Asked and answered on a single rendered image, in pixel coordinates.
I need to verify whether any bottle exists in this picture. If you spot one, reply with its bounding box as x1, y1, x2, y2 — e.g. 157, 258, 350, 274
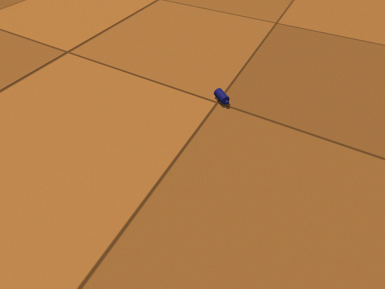
214, 88, 229, 105

